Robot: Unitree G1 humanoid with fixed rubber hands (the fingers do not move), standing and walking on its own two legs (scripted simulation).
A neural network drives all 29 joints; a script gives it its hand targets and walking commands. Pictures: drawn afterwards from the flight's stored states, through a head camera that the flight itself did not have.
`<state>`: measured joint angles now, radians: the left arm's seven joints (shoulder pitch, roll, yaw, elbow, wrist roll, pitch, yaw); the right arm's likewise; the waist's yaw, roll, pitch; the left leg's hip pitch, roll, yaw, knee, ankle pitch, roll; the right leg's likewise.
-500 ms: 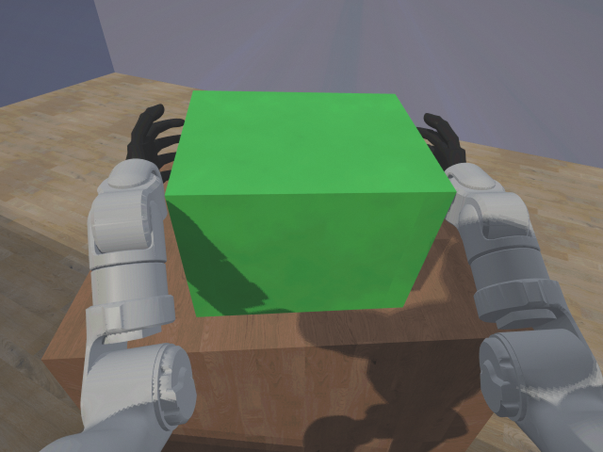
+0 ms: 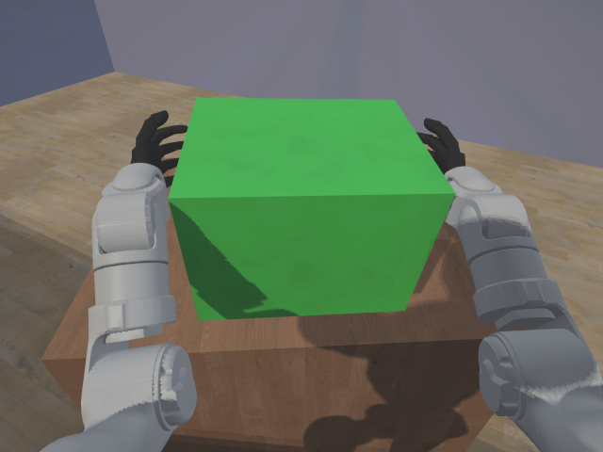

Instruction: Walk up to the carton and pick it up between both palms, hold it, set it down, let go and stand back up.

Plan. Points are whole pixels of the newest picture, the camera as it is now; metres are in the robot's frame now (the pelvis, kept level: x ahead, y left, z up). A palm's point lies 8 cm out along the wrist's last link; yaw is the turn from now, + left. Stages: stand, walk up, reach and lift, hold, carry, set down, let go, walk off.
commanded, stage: hold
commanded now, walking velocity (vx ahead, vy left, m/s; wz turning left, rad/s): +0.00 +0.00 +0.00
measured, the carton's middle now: (301, 205) +0.38 +0.01 +0.19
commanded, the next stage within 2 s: none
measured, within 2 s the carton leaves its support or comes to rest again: neither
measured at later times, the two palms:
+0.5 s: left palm (147, 166) +0.36 +0.19 +0.27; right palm (451, 168) +0.37 -0.18 +0.25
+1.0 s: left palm (146, 170) +0.36 +0.19 +0.26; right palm (447, 173) +0.37 -0.18 +0.24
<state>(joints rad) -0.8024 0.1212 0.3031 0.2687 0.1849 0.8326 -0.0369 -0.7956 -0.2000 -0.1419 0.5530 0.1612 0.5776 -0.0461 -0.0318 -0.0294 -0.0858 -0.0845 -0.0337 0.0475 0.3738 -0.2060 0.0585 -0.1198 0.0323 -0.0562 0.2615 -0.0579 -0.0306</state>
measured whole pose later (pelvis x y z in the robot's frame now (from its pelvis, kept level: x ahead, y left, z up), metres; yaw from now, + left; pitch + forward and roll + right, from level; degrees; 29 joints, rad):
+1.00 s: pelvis +0.00 +0.00 +0.00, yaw +0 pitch -5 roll -1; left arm -0.80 0.12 0.31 0.23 0.19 0.85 -0.04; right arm -0.80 -0.21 -0.12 0.53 0.16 0.58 -0.05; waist -0.03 -0.03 -0.08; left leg -0.08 -0.03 0.05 0.37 -0.20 0.06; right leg -0.12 0.03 -0.06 0.26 -0.06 -0.03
